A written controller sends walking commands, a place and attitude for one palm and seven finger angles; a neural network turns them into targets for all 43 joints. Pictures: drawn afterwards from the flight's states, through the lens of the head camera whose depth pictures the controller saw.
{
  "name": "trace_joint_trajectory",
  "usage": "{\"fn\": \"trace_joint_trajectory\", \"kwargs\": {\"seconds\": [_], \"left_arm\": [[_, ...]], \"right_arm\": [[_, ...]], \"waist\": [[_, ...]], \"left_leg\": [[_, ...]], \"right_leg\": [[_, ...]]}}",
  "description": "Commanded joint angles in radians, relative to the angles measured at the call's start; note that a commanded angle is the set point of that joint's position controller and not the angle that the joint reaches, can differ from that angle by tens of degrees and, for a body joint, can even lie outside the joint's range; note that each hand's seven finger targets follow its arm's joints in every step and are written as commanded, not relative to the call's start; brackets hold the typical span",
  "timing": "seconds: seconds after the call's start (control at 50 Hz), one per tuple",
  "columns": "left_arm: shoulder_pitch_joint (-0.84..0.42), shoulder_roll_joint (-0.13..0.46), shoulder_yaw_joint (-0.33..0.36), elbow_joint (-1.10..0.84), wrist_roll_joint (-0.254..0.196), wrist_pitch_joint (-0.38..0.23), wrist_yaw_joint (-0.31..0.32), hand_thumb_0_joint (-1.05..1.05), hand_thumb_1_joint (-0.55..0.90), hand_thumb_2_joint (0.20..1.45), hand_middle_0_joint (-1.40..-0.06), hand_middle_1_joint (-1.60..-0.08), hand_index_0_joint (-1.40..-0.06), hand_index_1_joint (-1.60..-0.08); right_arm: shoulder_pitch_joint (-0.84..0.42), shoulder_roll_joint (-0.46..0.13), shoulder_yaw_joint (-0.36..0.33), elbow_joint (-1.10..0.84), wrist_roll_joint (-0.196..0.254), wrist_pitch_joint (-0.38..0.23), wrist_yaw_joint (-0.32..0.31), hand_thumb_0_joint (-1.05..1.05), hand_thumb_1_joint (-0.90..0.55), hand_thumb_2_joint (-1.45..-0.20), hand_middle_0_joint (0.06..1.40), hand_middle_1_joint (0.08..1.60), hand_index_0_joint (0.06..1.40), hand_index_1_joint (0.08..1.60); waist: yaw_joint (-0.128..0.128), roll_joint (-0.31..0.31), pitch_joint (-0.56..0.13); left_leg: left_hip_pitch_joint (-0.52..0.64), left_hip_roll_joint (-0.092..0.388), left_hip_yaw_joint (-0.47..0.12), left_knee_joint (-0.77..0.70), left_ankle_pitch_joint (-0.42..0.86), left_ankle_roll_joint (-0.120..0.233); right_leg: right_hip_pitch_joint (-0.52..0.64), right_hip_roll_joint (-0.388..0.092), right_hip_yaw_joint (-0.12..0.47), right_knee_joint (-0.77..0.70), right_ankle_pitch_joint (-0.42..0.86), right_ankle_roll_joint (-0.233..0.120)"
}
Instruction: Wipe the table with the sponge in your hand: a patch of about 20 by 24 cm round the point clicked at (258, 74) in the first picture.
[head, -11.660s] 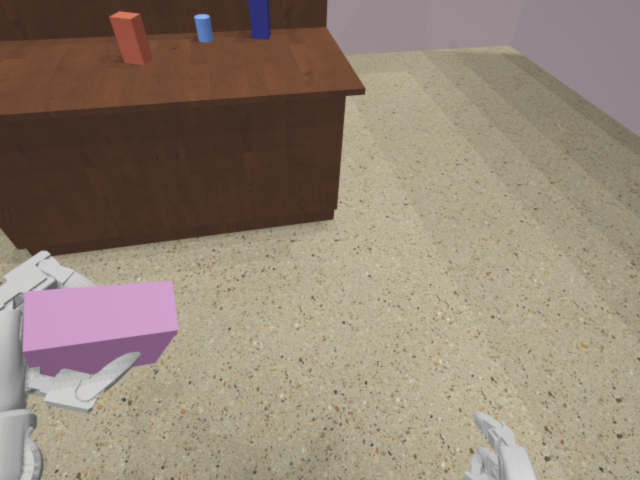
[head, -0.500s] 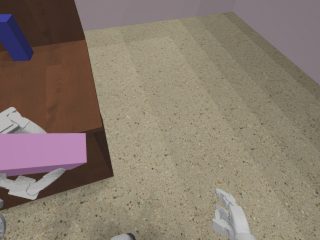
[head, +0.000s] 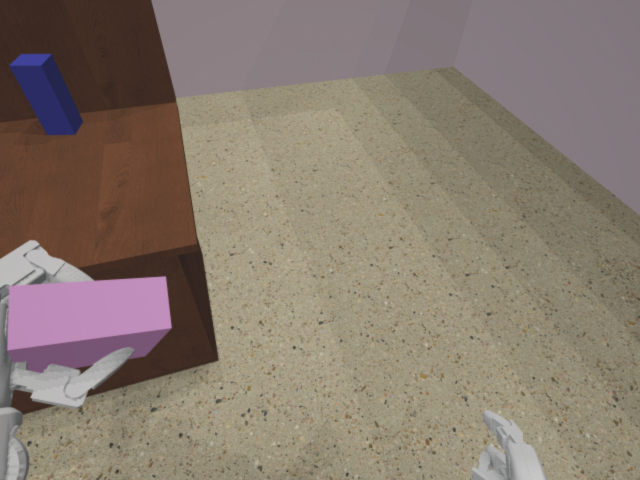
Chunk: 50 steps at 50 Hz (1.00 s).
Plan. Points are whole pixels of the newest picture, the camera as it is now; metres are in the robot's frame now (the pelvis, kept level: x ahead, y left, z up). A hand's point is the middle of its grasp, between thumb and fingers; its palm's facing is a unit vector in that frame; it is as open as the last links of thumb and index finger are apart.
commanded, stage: come to a stop and stand still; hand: left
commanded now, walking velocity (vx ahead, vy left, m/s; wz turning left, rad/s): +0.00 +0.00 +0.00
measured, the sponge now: (112, 325) +0.22 +0.22 +0.15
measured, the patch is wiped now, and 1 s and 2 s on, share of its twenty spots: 0.00 0.00 0.00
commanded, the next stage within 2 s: look again from close up in 0.68 s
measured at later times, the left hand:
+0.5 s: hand (36, 387) +0.15 +0.25 +0.16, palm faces +0.39 -0.82 -0.43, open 9.2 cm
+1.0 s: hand (0, 343) +0.18 +0.28 +0.18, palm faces +0.42 -0.85 -0.32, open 9.2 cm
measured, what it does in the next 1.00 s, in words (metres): shifts its weight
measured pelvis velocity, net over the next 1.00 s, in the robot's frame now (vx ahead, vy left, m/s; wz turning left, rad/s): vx -0.06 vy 0.03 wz -0.04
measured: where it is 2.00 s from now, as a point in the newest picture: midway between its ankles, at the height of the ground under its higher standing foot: outside the picture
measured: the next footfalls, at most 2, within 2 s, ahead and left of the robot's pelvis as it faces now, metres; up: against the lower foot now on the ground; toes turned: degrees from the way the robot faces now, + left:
left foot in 1.88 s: +0.24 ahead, +0.31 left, +0.00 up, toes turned -3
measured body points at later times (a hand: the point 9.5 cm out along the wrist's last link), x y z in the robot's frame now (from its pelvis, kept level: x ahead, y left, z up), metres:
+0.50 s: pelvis -0.06 +0.01 +0.00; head -0.05 +0.01 +0.45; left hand +0.13 +0.29 +0.19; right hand +0.08 -0.23 -0.09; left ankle -0.03 +0.13 -0.74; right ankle +0.04 -0.05 -0.73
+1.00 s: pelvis -0.06 +0.03 +0.00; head -0.05 +0.04 +0.45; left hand +0.15 +0.33 +0.19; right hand +0.10 -0.20 -0.08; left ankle -0.04 +0.11 -0.74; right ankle +0.03 -0.05 -0.73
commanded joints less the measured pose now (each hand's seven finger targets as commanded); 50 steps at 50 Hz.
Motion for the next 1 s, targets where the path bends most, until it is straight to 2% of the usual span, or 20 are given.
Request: {"fn": "trace_joint_trajectory", "kwargs": {"seconds": [0.0, 0.08, 0.16, 0.2, 0.26, 0.32, 0.42, 0.54, 0.58, 0.66, 0.7, 0.74, 0.76, 0.78, 0.8, 0.82, 0.86, 0.9, 0.92, 0.98], "left_arm": [[-0.119, 0.157, 0.085, -0.197, 0.006, -0.063, 0.008, 0.000, 0.100, 1.300, -1.200, -1.600, -1.200, -1.600], [-0.140, 0.145, 0.074, -0.146, 0.005, -0.051, 0.001, 0.000, 0.100, 1.300, -1.200, -1.600, -1.200, -1.600], [-0.175, 0.163, 0.076, -0.155, 0.002, -0.031, 0.007, 0.000, 0.100, 1.300, -1.200, -1.600, -1.200, -1.600], [-0.175, 0.157, 0.070, -0.160, 0.006, -0.025, 0.011, 0.000, 0.100, 1.300, -1.200, -1.600, -1.200, -1.600], [-0.139, 0.166, 0.082, -0.179, 0.003, -0.028, 0.017, 0.000, 0.100, 1.300, -1.200, -1.600, -1.200, -1.600], [-0.097, 0.177, 0.096, -0.208, 0.001, -0.033, 0.020, 0.000, 0.100, 1.300, -1.200, -1.600, -1.200, -1.600], [-0.100, 0.179, 0.106, -0.241, 0.014, -0.051, 0.020, 0.000, 0.100, 1.300, -1.200, -1.600, -1.200, -1.600], [-0.092, 0.138, 0.089, -0.132, 0.016, -0.046, 0.004, 0.000, 0.100, 1.300, -1.200, -1.600, -1.200, -1.600], [-0.091, 0.140, 0.090, -0.115, 0.020, -0.042, 0.000, 0.000, 0.100, 1.300, -1.200, -1.600, -1.200, -1.600], [-0.139, 0.159, 0.087, -0.177, 0.020, -0.046, -0.002, 0.000, 0.100, 1.300, -1.200, -1.600, -1.200, -1.600], [-0.148, 0.182, 0.101, -0.223, 0.016, -0.049, 0.007, 0.000, 0.100, 1.300, -1.200, -1.600, -1.200, -1.600], [-0.141, 0.198, 0.120, -0.254, 0.013, -0.055, 0.017, 0.000, 0.100, 1.300, -1.200, -1.600, -1.200, -1.600], [-1.160, 0.956, 0.655, -0.391, 0.105, -0.114, 0.009, 0.000, 0.100, 1.300, -1.200, -1.600, -1.200, -1.600], [-0.632, 0.428, 0.345, 0.136, 0.035, -0.104, -0.043, 0.000, 0.100, 1.300, -1.200, -1.600, -1.200, -1.600], [-0.339, 0.304, 0.281, 0.074, -0.015, -0.114, -0.034, 0.000, 0.100, 1.300, -1.200, -1.600, -1.200, -1.600], [-0.285, 0.165, 0.171, 0.157, -0.031, -0.109, -0.042, 0.000, 0.100, 1.300, -1.200, -1.600, -1.200, -1.600], [-0.262, 0.164, 0.104, 0.025, -0.033, -0.149, -0.053, 0.000, 0.100, 1.300, -1.200, -1.600, -1.200, -1.600], [-0.225, 0.108, 0.024, -0.050, -0.036, -0.168, -0.064, 0.000, 0.100, 1.300, -1.200, -1.600, -1.200, -1.600], [-0.210, 0.067, -0.004, -0.053, -0.035, -0.163, -0.070, 0.000, 0.100, 1.300, -1.200, -1.600, -1.200, -1.600], [-0.208, 0.164, 0.085, -0.055, -0.013, -0.143, -0.064, 0.000, 0.100, 1.300, -1.200, -1.600, -1.200, -1.600]], "right_arm": [[-0.095, -0.108, -0.022, -0.148, -0.008, -0.059, -0.002, 0.000, -0.900, -0.900, 0.200, 0.300, 0.200, 0.300], [-0.076, -0.100, -0.022, -0.148, -0.009, -0.068, 0.004, 0.000, -0.900, -0.900, 0.200, 0.300, 0.200, 0.300], [-0.075, -0.079, -0.015, -0.136, -0.008, -0.057, 0.014, 0.000, -0.900, -0.900, 0.200, 0.300, 0.200, 0.300], [-0.084, -0.072, -0.009, -0.132, -0.011, -0.053, 0.015, 0.000, -0.900, -0.900, 0.200, 0.300, 0.200, 0.300], [-0.089, -0.070, -0.002, -0.134, -0.015, -0.044, 0.012, 0.000, -0.900, -0.900, 0.200, 0.300, 0.200, 0.300], [-0.089, -0.077, -0.006, -0.143, -0.016, -0.040, 0.008, 0.000, -0.900, -0.900, 0.200, 0.300, 0.200, 0.300], [-0.086, -0.097, -0.007, -0.161, -0.014, -0.046, 0.006, 0.000, -0.900, -0.900, 0.200, 0.300, 0.200, 0.300], [-0.075, -0.105, -0.026, -0.144, -0.004, -0.067, 0.003, 0.000, -0.900, -0.900, 0.200, 0.300, 0.200, 0.300], [-0.073, -0.107, -0.029, -0.139, -0.003, -0.067, 0.005, 0.000, -0.900, -0.900, 0.200, 0.300, 0.200, 0.300], [-0.079, -0.100, -0.029, -0.129, -0.010, -0.074, 0.009, 0.000, -0.900, -0.900, 0.200, 0.300, 0.200, 0.300], [-0.078, -0.085, -0.022, -0.120, -0.014, -0.080, 0.012, 0.000, -0.900, -0.900, 0.200, 0.300, 0.200, 0.300], [-0.080, -0.074, -0.016, -0.116, -0.015, -0.081, 0.012, 0.000, -0.900, -0.900, 0.200, 0.300, 0.200, 0.300], [0.100, -0.019, -0.047, 0.020, -0.026, -0.149, 0.008, 0.000, -0.900, -0.900, 0.200, 0.300, 0.200, 0.300], [0.010, -0.012, -0.021, -0.004, -0.039, -0.147, -0.003, 0.000, -0.900, -0.900, 0.200, 0.300, 0.200, 0.300], [-0.029, -0.029, -0.025, -0.109, -0.018, -0.136, 0.005, 0.000, -0.900, -0.900, 0.200, 0.300, 0.200, 0.300], [-0.062, -0.045, -0.030, -0.124, 0.003, -0.148, 0.017, 0.000, -0.900, -0.900, 0.200, 0.300, 0.200, 0.300], [-0.049, -0.084, -0.022, -0.111, -0.015, -0.151, 0.034, 0.000, -0.900, -0.900, 0.200, 0.300, 0.200, 0.300], [-0.065, -0.095, -0.010, -0.130, 0.002, -0.166, 0.059, 0.000, -0.900, -0.900, 0.200, 0.300, 0.200, 0.300], [-0.085, -0.087, -0.004, -0.148, 0.015, -0.172, 0.067, 0.000, -0.900, -0.900, 0.200, 0.300, 0.200, 0.300], [-0.068, -0.095, -0.026, -0.171, 0.024, -0.177, 0.077, 0.000, -0.900, -0.900, 0.200, 0.300, 0.200, 0.300]], "waist": [[0.002, 0.188, -0.028], [-0.004, 0.065, -0.035], [-0.011, -0.067, -0.064], [-0.007, -0.084, -0.072], [-0.002, -0.020, -0.104], [-0.001, 0.035, -0.111], [-0.003, 0.170, -0.030], [-0.004, 0.136, -0.050], [-0.004, 0.101, -0.044], [-0.011, -0.019, -0.046], [-0.013, -0.032, -0.086], [-0.011, -0.026, -0.116], [0.003, -0.269, -0.029], [-0.016, -0.210, -0.261], [0.060, -0.118, -0.147], [0.045, 0.040, -0.136], [0.036, 0.233, -0.142], [0.046, 0.345, -0.062], [0.048, 0.339, 0.009], [0.039, -0.010, -0.005]], "left_leg": [[-0.265, 0.185, -0.168, -0.190, -0.050, 0.049], [-0.198, 0.086, -0.102, -0.088, -0.221, 0.023], [-0.077, 0.023, -0.071, 0.130, -0.135, 0.013], [-0.083, 0.010, -0.072, 0.163, -0.123, 0.012], [-0.051, 0.002, -0.056, 0.079, -0.099, 0.013], [-0.030, 0.029, -0.084, -0.057, -0.100, 0.027], [-0.286, 0.128, -0.199, -0.240, -0.314, 0.057], [-0.324, 0.148, -0.180, -0.222, -0.302, 0.055], [-0.351, 0.135, -0.164, -0.191, -0.331, 0.057], [-0.188, 0.046, -0.102, 0.008, -0.238, 0.028], [-0.121, 0.022, -0.083, 0.094, -0.150, 0.021], [-0.085, 0.014, -0.082, 0.109, -0.135, 0.017], [0.004, -0.054, 0.058, 0.208, -0.062, -0.047], [0.045, -0.076, 0.014, 0.201, -0.107, 0.009], [-0.024, -0.065, 0.003, 0.156, -0.122, 0.015], [-0.004, -0.043, -0.003, 0.081, -0.122, 0.018], [-0.008, -0.044, -0.015, -0.093, -0.130, 0.024], [-0.241, 0.053, -0.157, -0.273, -0.261, 0.067], [-0.346, 0.121, -0.232, -0.353, -0.361, 0.088], [-0.358, 0.139, -0.225, -0.298, -0.230, 0.081]], "right_leg": [[0.180, -0.100, 0.166, -0.028, -0.026, 0.054], [0.070, -0.154, 0.279, -0.190, -0.193, 0.033], [-0.056, -0.288, 0.432, -0.358, -0.416, -0.003], [-0.037, -0.306, 0.413, -0.365, -0.396, -0.017], [0.003, -0.287, 0.344, -0.329, -0.350, -0.027], [0.038, -0.238, 0.296, -0.281, -0.316, 0.002], [0.156, -0.117, 0.210, -0.130, -0.260, 0.049], [0.203, -0.080, 0.164, -0.019, -0.122, 0.059], [0.197, -0.094, 0.185, -0.033, -0.169, 0.057], [-0.003, -0.202, 0.333, -0.226, -0.368, 0.007], [-0.020, -0.263, 0.396, -0.268, -0.371, -0.020], [-0.015, -0.292, 0.392, -0.275, -0.367, -0.037], [-0.230, -0.140, 0.323, -0.433, -0.189, 0.173], [-0.055, -0.197, 0.262, -0.291, -0.218, 0.101], [-0.018, -0.216, 0.385, -0.389, -0.367, 0.094], [0.018, -0.241, 0.389, -0.349, -0.334, 0.032], [0.095, -0.167, 0.281, -0.236, -0.243, 0.034], [0.217, -0.092, 0.220, -0.002, -0.197, 0.073], [0.231, -0.059, 0.172, 0.103, -0.137, 0.074], [0.285, -0.044, 0.152, 0.096, -0.024, 0.066]]}}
